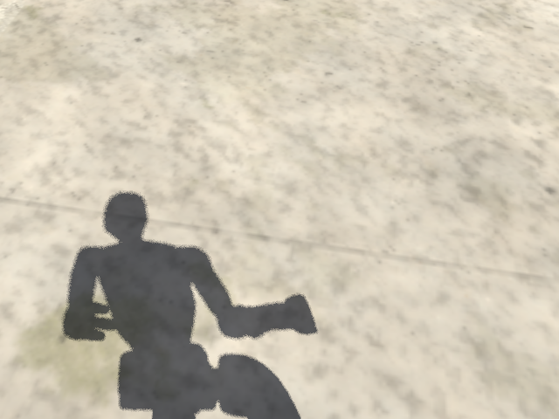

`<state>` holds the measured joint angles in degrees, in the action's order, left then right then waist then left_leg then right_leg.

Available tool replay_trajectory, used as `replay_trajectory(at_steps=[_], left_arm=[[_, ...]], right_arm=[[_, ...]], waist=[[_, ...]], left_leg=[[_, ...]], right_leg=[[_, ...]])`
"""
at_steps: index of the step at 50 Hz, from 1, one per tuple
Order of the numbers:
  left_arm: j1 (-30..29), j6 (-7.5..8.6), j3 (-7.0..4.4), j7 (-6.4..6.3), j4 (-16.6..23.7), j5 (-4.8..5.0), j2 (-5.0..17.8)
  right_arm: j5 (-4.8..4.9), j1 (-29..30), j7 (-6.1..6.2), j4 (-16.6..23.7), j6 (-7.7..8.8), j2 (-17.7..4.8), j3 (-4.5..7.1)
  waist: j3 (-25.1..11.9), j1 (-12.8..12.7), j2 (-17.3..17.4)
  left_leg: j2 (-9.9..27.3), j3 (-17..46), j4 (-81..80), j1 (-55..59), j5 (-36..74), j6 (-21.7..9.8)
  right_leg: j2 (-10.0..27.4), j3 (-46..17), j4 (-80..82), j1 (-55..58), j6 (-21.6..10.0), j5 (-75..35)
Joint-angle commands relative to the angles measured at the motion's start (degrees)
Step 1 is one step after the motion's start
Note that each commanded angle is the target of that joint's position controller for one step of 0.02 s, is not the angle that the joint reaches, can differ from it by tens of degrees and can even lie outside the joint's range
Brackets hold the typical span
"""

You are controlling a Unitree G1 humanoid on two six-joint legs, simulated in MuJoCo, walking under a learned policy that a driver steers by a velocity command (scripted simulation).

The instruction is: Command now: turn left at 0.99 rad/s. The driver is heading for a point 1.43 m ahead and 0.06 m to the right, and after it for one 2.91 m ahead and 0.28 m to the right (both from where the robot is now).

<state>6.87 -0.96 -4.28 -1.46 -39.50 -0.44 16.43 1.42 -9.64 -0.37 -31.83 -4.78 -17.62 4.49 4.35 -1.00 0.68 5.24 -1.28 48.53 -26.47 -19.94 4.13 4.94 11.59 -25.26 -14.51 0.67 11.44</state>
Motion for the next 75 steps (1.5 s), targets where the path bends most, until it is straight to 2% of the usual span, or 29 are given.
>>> replay_trajectory(at_steps=[1,3,4,5,6,8,14,19,25,28,29,30,31,32,34,44,48,51,52,53,54,56,60,68,69,70,71,73,75], left_arm=[[-1.4,1.26,-3.75,0.74,2.7,1.42,11.2],[1.5,1.25,-3.27,1.15,0.7,1.97,8.1],[2.2,1.18,-2.46,1.53,2.1,-0.04,5.3],[-3.9,1.54,-1.71,0.77,6.8,-1.55,3.9],[-7.9,1.63,-2.46,0.23,7.1,-0.83,7.1],[-5.1,1.68,-2.92,-0.63,5.0,0.03,8.0],[2.6,0.45,-0.54,0.91,0.1,0.80,3.4],[-0.5,-0.39,-0.93,1.58,3.0,1.92,8.2],[3.1,-0.58,-0.59,2.41,4.2,2.21,5.8],[7.7,-0.43,-1.18,2.73,3.6,2.13,5.9],[10.0,-0.19,-2.70,1.96,3.7,1.75,10.5],[10.8,0.52,-4.45,1.50,5.2,0.95,18.3],[13.9,1.38,-3.68,1.85,5.7,-0.66,15.5],[11.9,2.10,-3.31,1.73,5.5,-0.58,14.0],[6.3,1.59,-3.03,0.57,6.6,1.99,12.0],[3.9,-1.58,-3.62,-1.46,9.4,2.06,13.4],[2.7,-1.78,-1.64,-0.91,9.4,0.63,9.9],[1.2,-1.22,1.35,-0.19,7.9,-0.05,3.9],[4.0,-0.47,1.50,0.12,6.5,-1.05,3.6],[7.4,0.16,0.99,0.13,6.1,-2.53,5.3],[9.0,0.41,0.26,-0.07,6.2,-2.65,7.0],[2.5,0.57,-0.48,-1.03,7.3,-1.30,9.0],[-1.8,0.63,-0.77,-0.73,8.9,0.19,6.1],[5.1,2.38,-1.55,1.15,4.7,1.53,4.0],[7.3,2.24,-2.26,0.92,3.6,1.38,5.4],[8.9,1.83,-3.16,0.33,3.9,0.81,9.5],[6.8,1.91,-3.67,0.76,5.0,-1.96,13.5],[1.7,3.60,-2.47,0.02,6.8,-1.15,9.7],[3.3,4.58,-1.95,-1.20,6.2,0.53,8.7]], right_arm=[[0.12,-0.3,-0.60,4.4,-0.11,-5.7,2.32],[0.15,-7.0,0.09,1.7,-0.28,-8.1,4.04],[0.38,-11.1,1.16,1.6,0.22,-15.9,6.29],[-2.13,-7.5,1.01,3.9,2.01,-19.4,6.23],[-2.73,-6.5,0.37,4.0,3.52,-15.6,5.50],[-0.96,-1.1,1.25,3.4,4.21,-11.2,3.83],[-2.80,3.5,2.21,0.6,4.57,-1.9,-0.97],[-3.34,2.6,1.72,-2.2,4.17,-8.2,0.75],[-1.71,4.1,2.62,-3.0,3.36,-7.4,1.41],[-0.51,5.0,3.05,-3.5,3.02,-6.6,1.81],[-1.24,3.1,2.99,-3.6,3.35,-5.0,1.80],[-3.84,8.1,2.80,0.5,3.95,-2.0,0.76],[-3.30,11.7,2.67,1.0,4.72,-3.3,0.85],[-1.99,11.0,2.34,0.5,4.98,-4.1,1.17],[-2.02,10.1,2.62,-0.9,5.16,-4.8,1.48],[-1.19,9.3,1.70,-3.3,6.04,-4.0,1.27],[-1.10,6.3,0.68,-5.0,6.39,-5.0,1.18],[-1.56,4.7,-0.63,-5.7,7.15,-1.4,-0.29],[-2.15,6.0,-0.67,-5.2,7.25,-2.1,-0.46],[-2.44,7.5,-0.37,-3.6,7.27,-7.3,0.33],[-2.30,8.4,-0.30,-3.7,7.15,-9.1,0.60],[-1.14,5.9,-0.42,-4.3,6.79,-8.7,0.96],[-0.30,-2.0,1.04,-5.2,6.34,-11.7,2.69],[1.43,4.7,2.94,-1.4,1.76,-10.0,4.04],[1.76,4.8,2.97,-1.0,1.75,-8.9,3.65],[1.12,0.7,2.84,-1.7,1.65,-5.4,2.65],[1.01,0.1,2.74,-0.4,2.47,-5.9,2.91],[0.47,0.8,2.13,-1.1,3.84,-10.6,3.70],[-0.27,-0.7,1.47,-2.7,4.34,-8.5,3.11]], waist=[[-9.4,0.7,-10.3],[-10.6,3.6,-4.3],[-9.1,3.6,13.5],[-12.4,3.1,19.6],[-13.3,5.8,11.6],[-10.4,1.8,6.1],[-12.6,-0.1,6.0],[-4.7,3.5,8.3],[-5.9,2.2,5.6],[-7.9,-0.8,3.9],[-9.1,-0.4,-5.8],[-8.2,-0.3,-21.6],[-13.9,-4.5,-15.0],[-12.3,-2.8,-9.8],[-10.2,-0.3,-4.0],[-9.6,0.1,-8.9],[-12.1,-1.3,-11.3],[-10.3,0.5,-9.3],[-9.1,-0.7,-7.4],[-7.3,-3.9,0.4],[-5.7,-6.1,6.4],[-4.4,-2.1,10.8],[-8.0,2.2,9.9],[-12.0,-1.2,8.9],[-12.0,-2.0,7.9],[-14.0,-0.5,-2.7],[-9.1,0.2,-15.0],[-2.6,1.4,-10.7],[-2.8,0.5,-6.9]], left_leg=[[-1.8,-3.5,-10.5,4.8,1.5,-3.0],[-4.2,-1.3,-22.7,19.1,11.3,-7.4],[8.3,18.3,-26.2,30.7,35.7,-13.5],[16.1,35.2,-26.7,29.0,36.5,-24.8],[14.5,31.1,-28.5,28.6,31.8,-24.7],[10.0,22.4,-27.7,25.4,26.9,-18.5],[4.7,7.9,-26.9,17.9,32.3,-15.2],[9.5,10.9,-29.0,14.7,19.9,-18.1],[13.5,10.8,-23.6,21.0,33.7,-17.9],[9.8,3.8,-15.3,18.4,30.0,-12.1],[4.2,-1.9,-3.1,10.6,17.6,-6.6],[-8.0,-3.7,12.4,-10.4,-14.3,0.0],[-9.4,5.8,21.9,-14.4,-21.7,0.0],[-7.8,7.9,24.7,-16.1,-17.6,-0.6],[-6.0,8.4,20.3,-17.5,-8.4,-0.5],[-10.8,9.0,-3.6,-4.5,2.8,2.0],[-7.0,6.0,-7.2,2.7,3.5,0.9],[-4.9,4.9,-23.4,15.0,14.8,-1.9],[-4.0,9.1,-26.6,18.2,22.4,-3.4],[1.6,17.1,-26.2,17.5,33.6,-6.1],[5.4,22.1,-26.3,14.0,34.1,-12.8],[5.3,29.6,-28.8,12.3,23.0,-15.8],[7.0,36.8,-28.4,22.8,24.9,-17.9],[-1.2,32.7,-25.7,15.1,20.2,-11.5],[-3.6,31.0,-23.8,9.7,12.9,-9.2],[-9.9,23.6,-12.9,-0.9,-9.9,-5.8],[-14.0,16.6,-0.5,-13.2,-12.4,-4.3],[-5.7,13.4,10.2,-19.3,-3.3,-3.8],[-4.1,11.0,16.7,-22.4,3.4,-2.3]], right_leg=[[14.7,-7.2,3.5,9.3,-9.2,-14.1],[11.0,-1.7,-8.3,1.2,-2.9,-7.3],[3.7,2.9,-27.2,-17.3,3.0,17.6],[-3.2,-7.9,-39.3,-30.1,5.3,27.3],[-2.8,-13.8,-44.5,-31.0,4.2,24.2],[-1.3,-15.3,-42.7,-30.9,2.5,13.9],[0.0,-12.3,-29.9,-13.1,4.5,3.1],[-1.1,-10.4,-22.9,-11.5,3.1,10.1],[-1.1,-8.6,-20.3,-12.8,1.1,14.7],[-3.9,-7.3,-4.7,-3.1,-2.1,0.8],[1.0,-18.8,0.9,4.9,-5.8,-17.1],[15.0,-43.6,2.7,14.5,-17.7,-40.2],[17.6,-46.1,4.1,18.2,-23.6,-40.5],[14.7,-40.9,3.1,18.6,-21.2,-38.3],[9.5,-34.8,2.1,17.4,-15.7,-33.4],[2.2,-38.0,1.9,8.0,-11.8,-20.1],[4.1,-35.6,-1.9,7.4,-11.5,-26.4],[2.2,-33.1,-1.5,2.5,-9.0,-17.1],[-0.5,-31.1,-1.3,1.6,-6.7,-8.8],[-5.6,-26.2,-6.4,0.8,-4.0,3.1],[-8.6,-22.0,-8.1,0.6,-1.0,10.6],[-8.3,-18.8,-8.8,-0.7,0.9,9.6],[-10.9,-19.2,-20.1,-11.3,1.8,23.2],[-11.4,-17.0,1.1,3.1,2.4,4.6],[-8.8,-17.5,7.0,9.8,1.3,-1.2],[3.4,-29.9,10.6,18.8,-3.3,7.1],[14.6,-46.8,15.5,13.9,-9.9,22.5],[14.4,-42.8,17.2,11.1,-9.9,30.3],[10.9,-34.3,16.4,15.3,-6.7,23.8]])
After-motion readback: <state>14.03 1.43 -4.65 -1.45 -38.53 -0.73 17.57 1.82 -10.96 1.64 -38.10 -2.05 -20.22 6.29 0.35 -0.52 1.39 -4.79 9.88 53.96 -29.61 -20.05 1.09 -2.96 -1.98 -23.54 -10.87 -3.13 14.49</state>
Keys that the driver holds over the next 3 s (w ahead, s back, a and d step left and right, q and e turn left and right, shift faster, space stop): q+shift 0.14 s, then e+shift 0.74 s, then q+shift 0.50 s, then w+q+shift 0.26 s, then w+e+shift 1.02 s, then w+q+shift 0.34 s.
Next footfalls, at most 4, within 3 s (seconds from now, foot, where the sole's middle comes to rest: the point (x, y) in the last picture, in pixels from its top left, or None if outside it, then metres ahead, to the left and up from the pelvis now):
0.06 left None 0.04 0.13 -0.77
0.58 right None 0.06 -0.09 -0.77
1.04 left None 0.18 0.12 -0.77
1.38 right None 0.11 -0.11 -0.77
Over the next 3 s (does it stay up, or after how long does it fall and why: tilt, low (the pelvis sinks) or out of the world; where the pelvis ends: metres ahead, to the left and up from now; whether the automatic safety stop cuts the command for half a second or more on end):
stays up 1.18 0.02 0.00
